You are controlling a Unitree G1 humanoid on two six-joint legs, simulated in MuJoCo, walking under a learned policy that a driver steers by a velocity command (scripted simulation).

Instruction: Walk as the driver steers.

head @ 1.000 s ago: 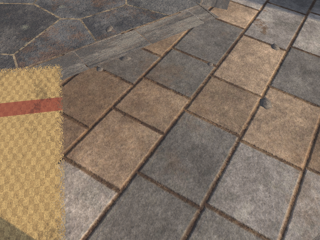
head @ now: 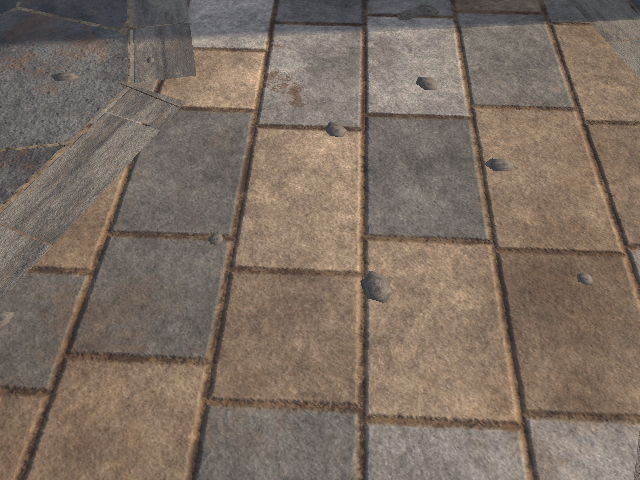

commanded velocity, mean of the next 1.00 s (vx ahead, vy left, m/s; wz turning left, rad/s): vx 0.50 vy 0.00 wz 0.38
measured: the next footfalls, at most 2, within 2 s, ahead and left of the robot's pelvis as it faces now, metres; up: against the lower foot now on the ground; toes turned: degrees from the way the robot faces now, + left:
right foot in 0.18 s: +0.28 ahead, -0.15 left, +0.00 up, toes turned +1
left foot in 0.72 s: +0.52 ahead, +0.14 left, +0.00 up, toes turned +21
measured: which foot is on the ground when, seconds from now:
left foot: down 0.00-0.20, up 0.22-0.70, down 0.72-1.00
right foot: up 0.00-0.16, down 0.18-0.72, up 0.74-1.00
